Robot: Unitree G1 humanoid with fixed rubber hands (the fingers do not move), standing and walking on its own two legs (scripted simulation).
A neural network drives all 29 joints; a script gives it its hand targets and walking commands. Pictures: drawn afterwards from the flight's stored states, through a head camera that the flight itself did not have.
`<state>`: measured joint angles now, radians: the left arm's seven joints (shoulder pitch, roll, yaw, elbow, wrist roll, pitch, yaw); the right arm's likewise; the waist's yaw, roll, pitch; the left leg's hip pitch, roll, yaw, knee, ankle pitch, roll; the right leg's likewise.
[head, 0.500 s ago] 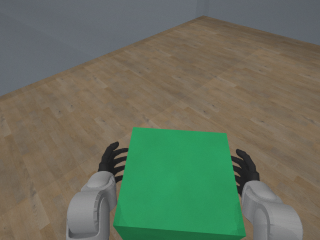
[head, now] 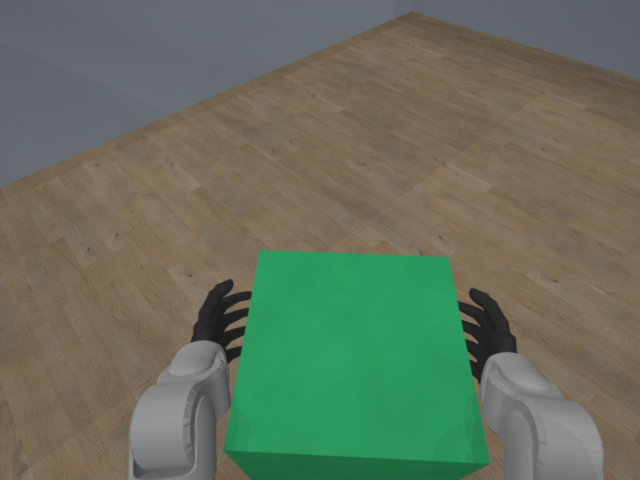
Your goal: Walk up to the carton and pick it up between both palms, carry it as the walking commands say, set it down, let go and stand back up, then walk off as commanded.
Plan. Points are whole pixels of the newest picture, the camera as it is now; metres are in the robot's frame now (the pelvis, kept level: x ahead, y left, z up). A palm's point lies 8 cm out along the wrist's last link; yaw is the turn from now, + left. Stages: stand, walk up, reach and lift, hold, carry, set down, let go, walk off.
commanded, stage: carry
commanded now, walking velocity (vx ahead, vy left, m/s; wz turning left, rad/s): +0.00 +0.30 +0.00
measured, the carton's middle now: (347, 382) +0.25 +0.00 +0.01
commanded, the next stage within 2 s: none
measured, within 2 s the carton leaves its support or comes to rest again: neither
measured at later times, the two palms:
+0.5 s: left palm (191, 219) +0.47 +0.22 +0.07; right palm (395, 214) +0.47 -0.08 +0.07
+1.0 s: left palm (129, 181) +0.53 +0.34 +0.09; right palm (318, 176) +0.55 +0.04 +0.08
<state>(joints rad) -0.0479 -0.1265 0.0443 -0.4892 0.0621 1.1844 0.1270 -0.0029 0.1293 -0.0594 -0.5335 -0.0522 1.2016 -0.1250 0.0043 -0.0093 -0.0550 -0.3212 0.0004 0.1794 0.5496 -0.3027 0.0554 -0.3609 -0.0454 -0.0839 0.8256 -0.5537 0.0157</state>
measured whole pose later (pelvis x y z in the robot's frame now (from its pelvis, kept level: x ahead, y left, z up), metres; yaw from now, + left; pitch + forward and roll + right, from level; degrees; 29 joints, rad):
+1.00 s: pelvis +0.29 +0.17 +0.00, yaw +6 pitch +5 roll +2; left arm -0.05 -0.13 0.03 -0.52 0.05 1.14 0.13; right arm 0.00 0.13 -0.07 -0.61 -0.05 1.19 -0.13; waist 0.00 0.00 -0.02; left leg -0.49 0.02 0.04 0.80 -0.44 0.08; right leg -0.33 -0.21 -0.10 0.62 -0.36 0.10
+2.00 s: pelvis +0.17 +0.50 -0.01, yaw +1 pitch +0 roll +2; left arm -0.02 -0.13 0.05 -0.53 0.05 1.19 0.14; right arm 0.00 0.13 -0.05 -0.53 -0.05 1.20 -0.12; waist 0.01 -0.01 -0.03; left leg -0.39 -0.05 0.23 0.61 -0.23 0.13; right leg -0.36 -0.04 -0.08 0.83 -0.52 0.04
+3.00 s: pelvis +0.04 +0.73 +0.00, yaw -1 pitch +0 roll -3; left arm -0.01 -0.13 0.04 -0.47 0.05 1.21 0.15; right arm 0.00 0.13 -0.06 -0.49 -0.05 1.23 -0.12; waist 0.00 0.05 -0.09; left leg -0.39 0.01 0.19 0.51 -0.15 0.09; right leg -0.28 -0.02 -0.05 0.57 -0.37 0.00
